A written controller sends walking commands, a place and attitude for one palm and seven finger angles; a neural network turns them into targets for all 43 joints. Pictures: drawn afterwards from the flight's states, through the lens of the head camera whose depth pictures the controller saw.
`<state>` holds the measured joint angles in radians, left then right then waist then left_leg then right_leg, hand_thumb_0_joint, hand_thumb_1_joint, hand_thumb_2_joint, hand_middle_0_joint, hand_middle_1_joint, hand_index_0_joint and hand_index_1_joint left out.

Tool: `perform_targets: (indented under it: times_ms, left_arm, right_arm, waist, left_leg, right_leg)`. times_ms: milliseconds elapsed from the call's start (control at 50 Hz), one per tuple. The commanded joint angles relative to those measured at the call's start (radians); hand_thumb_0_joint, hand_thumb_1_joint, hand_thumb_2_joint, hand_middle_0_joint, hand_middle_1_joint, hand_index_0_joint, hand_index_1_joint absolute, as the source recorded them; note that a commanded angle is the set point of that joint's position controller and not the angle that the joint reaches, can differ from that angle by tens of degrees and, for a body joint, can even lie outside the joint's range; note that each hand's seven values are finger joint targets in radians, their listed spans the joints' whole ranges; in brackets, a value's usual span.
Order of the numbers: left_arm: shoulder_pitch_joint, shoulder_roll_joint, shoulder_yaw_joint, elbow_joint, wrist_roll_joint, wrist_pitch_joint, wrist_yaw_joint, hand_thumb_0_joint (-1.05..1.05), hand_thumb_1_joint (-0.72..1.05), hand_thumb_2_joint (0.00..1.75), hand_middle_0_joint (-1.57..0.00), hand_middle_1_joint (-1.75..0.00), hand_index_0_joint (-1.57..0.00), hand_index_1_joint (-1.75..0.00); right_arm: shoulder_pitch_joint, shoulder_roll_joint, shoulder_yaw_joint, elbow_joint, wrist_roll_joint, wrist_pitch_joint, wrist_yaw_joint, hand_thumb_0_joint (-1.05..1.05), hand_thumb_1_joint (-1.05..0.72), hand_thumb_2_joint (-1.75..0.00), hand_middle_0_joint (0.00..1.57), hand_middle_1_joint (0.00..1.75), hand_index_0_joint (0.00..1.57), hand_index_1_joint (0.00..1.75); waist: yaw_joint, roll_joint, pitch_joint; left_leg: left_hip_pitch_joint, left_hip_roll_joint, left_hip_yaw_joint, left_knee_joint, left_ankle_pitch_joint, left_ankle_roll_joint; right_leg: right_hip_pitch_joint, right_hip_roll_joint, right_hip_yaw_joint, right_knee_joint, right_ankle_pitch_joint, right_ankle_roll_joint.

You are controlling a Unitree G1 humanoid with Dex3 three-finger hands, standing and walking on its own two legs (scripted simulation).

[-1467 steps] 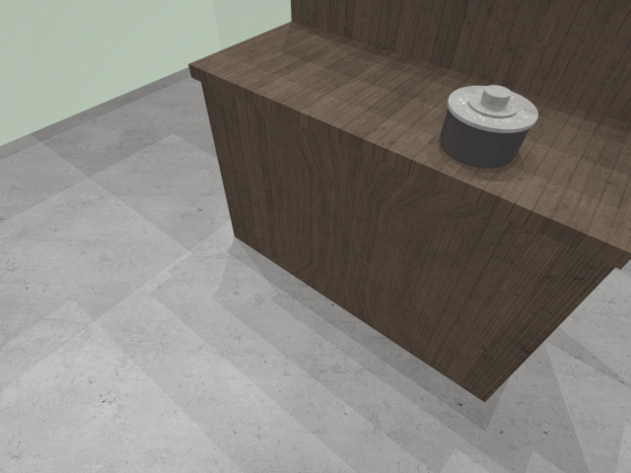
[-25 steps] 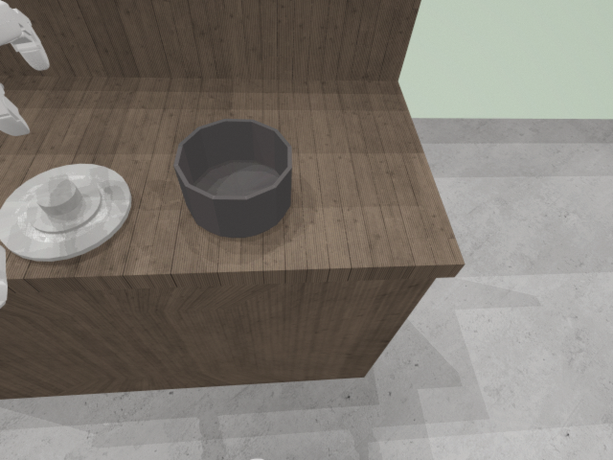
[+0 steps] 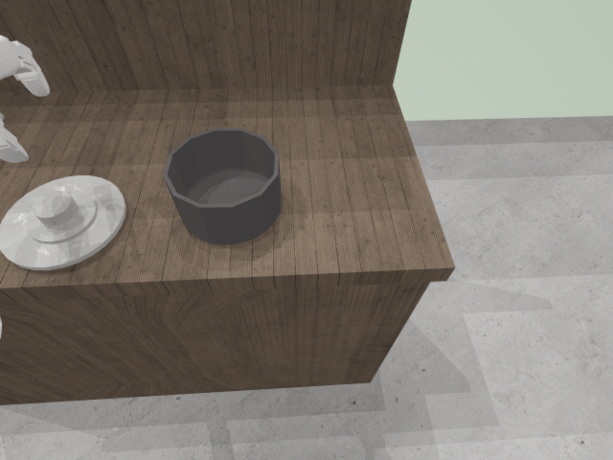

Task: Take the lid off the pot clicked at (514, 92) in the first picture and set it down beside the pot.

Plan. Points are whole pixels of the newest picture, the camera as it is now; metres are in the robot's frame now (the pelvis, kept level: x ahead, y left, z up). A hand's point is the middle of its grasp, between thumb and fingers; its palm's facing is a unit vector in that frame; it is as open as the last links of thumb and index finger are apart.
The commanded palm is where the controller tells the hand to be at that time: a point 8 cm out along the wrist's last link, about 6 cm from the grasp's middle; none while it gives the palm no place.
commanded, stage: draw the hand back to the body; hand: left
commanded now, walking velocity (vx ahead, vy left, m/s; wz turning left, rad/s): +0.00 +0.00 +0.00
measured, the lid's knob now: (55, 207) +0.46 +0.36 +0.05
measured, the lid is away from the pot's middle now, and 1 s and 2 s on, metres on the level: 0.25 0.25 0.25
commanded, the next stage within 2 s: step back with the hand held close in 1.96 s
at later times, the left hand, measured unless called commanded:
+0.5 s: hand (14, 111) +0.40 +0.26 +0.25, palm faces +0.44 -0.87 -0.24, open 10.8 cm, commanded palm +0.34 +0.30 +0.26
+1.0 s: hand (13, 184) +0.32 +0.23 +0.25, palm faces +0.51 -0.83 -0.23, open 8.6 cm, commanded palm +0.26 +0.27 +0.25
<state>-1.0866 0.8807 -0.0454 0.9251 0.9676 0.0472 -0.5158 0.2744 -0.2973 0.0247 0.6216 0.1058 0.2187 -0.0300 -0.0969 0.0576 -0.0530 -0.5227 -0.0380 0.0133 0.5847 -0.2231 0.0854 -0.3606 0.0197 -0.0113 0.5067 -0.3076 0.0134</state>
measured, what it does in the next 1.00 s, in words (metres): shifts its weight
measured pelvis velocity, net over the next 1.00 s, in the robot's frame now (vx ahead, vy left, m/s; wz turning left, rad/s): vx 0.01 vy -0.06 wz -0.01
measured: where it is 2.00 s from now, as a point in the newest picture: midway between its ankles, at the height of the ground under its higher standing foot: outside the picture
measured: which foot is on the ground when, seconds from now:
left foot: down 0.00-1.00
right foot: down 0.00-1.00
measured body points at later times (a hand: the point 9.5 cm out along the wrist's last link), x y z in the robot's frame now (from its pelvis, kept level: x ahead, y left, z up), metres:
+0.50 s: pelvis +0.00 -0.03 +0.01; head +0.01 -0.02 +0.46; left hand +0.37 +0.31 +0.27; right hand +0.15 -0.27 -0.08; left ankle +0.03 +0.06 -0.73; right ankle -0.04 -0.14 -0.73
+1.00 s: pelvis +0.01 -0.06 +0.01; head +0.00 -0.08 +0.46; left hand +0.29 +0.28 +0.26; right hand +0.19 -0.30 -0.08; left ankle +0.04 +0.06 -0.73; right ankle -0.04 -0.14 -0.73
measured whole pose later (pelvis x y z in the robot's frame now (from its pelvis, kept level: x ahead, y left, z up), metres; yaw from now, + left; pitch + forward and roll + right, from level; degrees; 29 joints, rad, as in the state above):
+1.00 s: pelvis +0.01 -0.06 +0.01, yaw -1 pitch -3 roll +0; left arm -0.16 0.47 0.43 0.06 -0.12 -0.07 0.08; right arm 0.16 -0.27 0.03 0.67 0.06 -0.03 -0.06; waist 0.02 0.05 0.01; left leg -0.18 0.01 0.01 0.42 -0.20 0.00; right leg -0.03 0.07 0.00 0.36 -0.28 -0.06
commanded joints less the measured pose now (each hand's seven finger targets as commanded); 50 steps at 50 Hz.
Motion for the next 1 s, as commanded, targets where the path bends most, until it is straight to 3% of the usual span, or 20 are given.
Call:
perform_targets:
  times_ms: [0,80,140,160,180,200,220,260,280,340,380,420,540,580,640,720,740,820,920,980]
  left_arm:
    - [-0.376,0.372,0.174,-0.331,-0.022,0.0,0.039,0.0,-0.07,0.76,-0.4,-0.76,-0.4,-0.76]
    - [-0.263,0.367,0.193,-0.324,-0.056,0.009,0.03,0.0,-0.07,0.76,-0.4,-0.76,-0.4,-0.76]
    - [-0.269,0.254,0.1,-0.379,-0.073,0.025,0.02,0.0,-0.07,0.76,-0.4,-0.76,-0.4,-0.76]
    - [-0.26,0.27,0.111,-0.401,-0.071,0.029,0.025,0.0,-0.07,0.76,-0.4,-0.76,-0.4,-0.76]
    - [-0.353,0.05,0.314,-0.467,-0.693,-0.065,0.211,0.0,-0.07,0.76,-0.4,-0.76,-0.4,-0.76]
    - [-0.222,0.051,0.287,-0.432,-0.741,-0.092,0.305,0.0,-0.07,0.76,-0.4,-0.76,-0.4,-0.76]
    - [-0.181,-0.027,0.243,-0.467,-0.761,-0.1,0.354,0.0,-0.07,0.76,-0.4,-0.76,-0.4,-0.76]
    - [-0.14,-0.013,0.313,-0.457,-0.898,-0.116,0.435,0.0,-0.07,0.76,-0.4,-0.76,-0.4,-0.76]
    - [-0.12,0.046,0.383,-0.462,-0.92,-0.122,0.474,0.0,-0.07,0.76,-0.4,-0.76,-0.4,-0.76]
    - [-0.125,0.127,0.49,-0.619,-0.963,-0.159,0.544,0.0,0.0,0.77,-0.38,-0.73,-0.38,-0.73]
    - [-0.072,0.038,0.457,-0.711,-0.988,-0.175,0.566,0.0,0.05,0.78,-0.37,-0.71,-0.37,-0.71]
    - [0.037,0.02,0.486,-0.782,-1.009,-0.181,0.584,0.0,0.1,0.79,-0.36,-0.68,-0.36,-0.68]
    - [0.312,-0.001,0.543,-0.737,-1.042,-0.158,0.597,0.0,0.25,0.81,-0.33,-0.61,-0.33,-0.61]
    - [0.327,-0.011,0.534,-0.826,-1.052,-0.16,0.592,0.0,0.29,0.81,-0.32,-0.59,-0.32,-0.59]
    - [0.339,-0.047,0.518,-0.979,-1.058,-0.173,0.592,0.0,0.37,0.83,-0.31,-0.56,-0.31,-0.56]
    - [0.454,-0.028,0.571,-0.904,-1.061,-0.143,0.607,0.0,0.46,0.84,-0.29,-0.51,-0.29,-0.51]
    - [0.477,-0.002,0.602,-0.937,-1.064,-0.154,0.609,0.0,0.49,0.84,-0.28,-0.5,-0.28,-0.5]
    - [0.537,-0.091,0.55,-1.064,-1.08,-0.168,0.6,0.0,0.59,0.86,-0.26,-0.45,-0.26,-0.45]
    - [0.624,-0.081,0.594,-1.079,-1.087,-0.168,0.606,0.0,0.71,0.87,-0.24,-0.39,-0.24,-0.39]
    - [0.661,-0.131,0.561,-1.116,-1.094,-0.176,0.603,0.0,0.78,0.88,-0.22,-0.36,-0.22,-0.36]
  right_arm:
    - [-0.047,-0.15,-0.052,-0.139,-0.003,-0.019,-0.007,0.0,-0.9,-0.9,0.2,0.3,0.2,0.3]
    - [-0.082,-0.149,-0.046,-0.145,0.0,-0.011,-0.01,0.0,-0.9,-0.9,0.2,0.3,0.2,0.3]
    - [-0.122,-0.144,-0.047,-0.154,0.008,-0.006,-0.007,0.0,-0.9,-0.9,0.2,0.3,0.2,0.3]
    - [-0.124,-0.14,-0.046,-0.154,0.008,-0.003,-0.005,0.0,-0.9,-0.9,0.2,0.3,0.2,0.3]
    - [0.033,-0.082,-0.037,-0.219,0.002,-0.088,-0.01,0.0,-0.9,-0.9,0.2,0.3,0.2,0.3]
    - [-0.026,-0.112,-0.014,-0.196,-0.007,-0.118,-0.023,0.0,-0.9,-0.9,0.2,0.3,0.2,0.3]
    - [-0.06,-0.104,-0.01,-0.199,-0.007,-0.133,-0.032,0.0,-0.9,-0.9,0.2,0.3,0.2,0.3]
    - [-0.069,-0.126,-0.01,-0.178,-0.013,-0.161,-0.05,0.0,-0.9,-0.9,0.2,0.3,0.2,0.3]
    - [-0.064,-0.134,-0.011,-0.162,-0.017,-0.169,-0.053,0.0,-0.9,-0.9,0.2,0.3,0.2,0.3]
    - [-0.086,-0.136,-0.007,-0.143,-0.035,-0.205,-0.055,0.0,-0.9,-0.9,0.2,0.3,0.2,0.3]
    - [-0.113,-0.117,-0.005,-0.145,-0.038,-0.237,-0.048,0.0,-0.9,-0.9,0.2,0.3,0.2,0.3]
    - [-0.122,-0.112,-0.009,-0.141,-0.044,-0.264,-0.039,0.0,-0.9,-0.9,0.2,0.3,0.2,0.3]
    - [-0.12,-0.124,-0.027,-0.116,-0.048,-0.265,-0.03,0.0,-0.9,-0.9,0.2,0.3,0.2,0.3]
    - [-0.147,-0.123,-0.029,-0.122,-0.043,-0.269,-0.03,0.0,-0.9,-0.9,0.2,0.3,0.2,0.3]
    - [-0.18,-0.109,-0.031,-0.124,-0.041,-0.288,-0.024,0.0,-0.9,-0.9,0.2,0.3,0.2,0.3]
    - [-0.169,-0.113,-0.036,-0.094,-0.044,-0.285,-0.032,0.0,-0.9,-0.9,0.2,0.3,0.2,0.3]
    - [-0.173,-0.113,-0.039,-0.098,-0.043,-0.284,-0.032,0.0,-0.9,-0.9,0.2,0.3,0.2,0.3]
    - [-0.217,-0.09,-0.034,-0.112,-0.044,-0.296,-0.032,0.0,-0.9,-0.9,0.2,0.3,0.2,0.3]
    - [-0.225,-0.086,-0.036,-0.102,-0.05,-0.296,-0.035,0.0,-0.9,-0.9,0.2,0.3,0.2,0.3]
    - [-0.241,-0.073,-0.033,-0.109,-0.049,-0.3,-0.037,0.0,-0.9,-0.9,0.2,0.3,0.2,0.3]
  waist:
    - [0.035,0.066,-0.469]
    - [0.042,0.016,-0.394]
    - [0.028,0.046,-0.326]
    - [0.032,0.05,-0.332]
    - [0.011,0.066,-0.265]
    - [0.035,0.052,-0.265]
    - [0.034,0.058,-0.244]
    - [0.035,-0.023,-0.195]
    - [0.051,-0.042,-0.208]
    - [0.075,0.086,-0.253]
    - [0.075,0.194,-0.25]
    - [0.087,0.229,-0.265]
    - [0.099,-0.044,-0.197]
    - [0.106,-0.033,-0.219]
    - [0.104,0.079,-0.243]
    - [0.111,-0.025,-0.163]
    - [0.113,-0.015,-0.176]
    - [0.12,0.02,-0.185]
    - [0.124,-0.051,-0.142]
    - [0.122,0.008,-0.115]
  left_leg:
    - [0.497,0.019,-0.083,-0.003,0.481,0.01]
    - [0.429,0.014,-0.066,-0.022,0.39,0.012]
    - [0.43,0.014,-0.061,-0.043,0.308,0.011]
    - [0.44,0.014,-0.065,-0.043,0.297,0.011]
    - [0.604,0.085,-0.088,-0.096,0.12,-0.02]
    - [0.651,0.11,-0.149,-0.144,0.04,-0.029]
    - [0.651,0.12,-0.171,-0.177,-0.014,-0.036]
    - [0.567,0.108,-0.148,-0.203,-0.11,-0.03]
    - [0.539,0.099,-0.128,-0.201,-0.08,-0.03]
    - [0.556,0.087,-0.095,-0.194,0.045,-0.045]
    - [0.597,0.087,-0.094,-0.2,0.104,-0.056]
    - [0.631,0.09,-0.091,-0.19,0.204,-0.063]
    - [0.499,0.066,-0.018,-0.177,0.25,-0.038]
    - [0.512,0.056,0.003,-0.168,0.276,-0.029]
    - [0.575,0.052,0.004,-0.147,0.371,-0.029]
    - [0.514,0.044,0.01,-0.159,0.302,-0.025]
    - [0.506,0.041,0.013,-0.157,0.294,-0.026]
    - [0.542,0.036,0.018,-0.158,0.294,-0.026]
    - [0.512,0.033,0.023,-0.159,0.265,-0.025]
    - [0.527,0.033,0.024,-0.166,0.233,-0.027]
  right_leg:
    - [-0.01,0.047,-0.03,-0.05,0.274,-0.05]
    - [0.019,0.042,-0.037,-0.057,0.268,-0.048]
    - [-0.025,0.037,-0.04,-0.082,0.215,-0.055]
    - [-0.019,0.039,-0.037,-0.08,0.203,-0.054]
    - [-0.095,0.029,-0.041,-0.114,0.109,-0.081]
    - [-0.078,0.03,-0.025,-0.124,0.056,-0.085]
    - [-0.084,0.031,-0.023,-0.131,0.031,-0.086]
    - [-0.024,0.026,-0.004,-0.155,0.042,-0.077]
    - [0.025,0.023,0.001,-0.162,0.068,-0.075]
    - [0.106,0.016,0.007,-0.172,0.142,-0.077]
    - [0.123,0.016,0.004,-0.175,0.176,-0.079]
    - [0.153,0.02,0.001,-0.177,0.23,-0.08]
    - [0.25,0.018,-0.001,-0.177,0.358,-0.057]
    - [0.27,0.009,0.011,-0.175,0.422,-0.046]
    - [0.262,0.006,0.017,-0.166,0.486,-0.044]
    - [0.254,0.006,0.016,-0.173,0.484,-0.032]
    - [0.278,-0.001,0.015,-0.174,0.495,-0.033]
    - [0.277,-0.007,0.021,-0.174,0.519,-0.024]
    - [0.277,-0.012,0.022,-0.18,0.535,-0.016]
    - [0.249,-0.009,0.022,-0.2,0.45,-0.025]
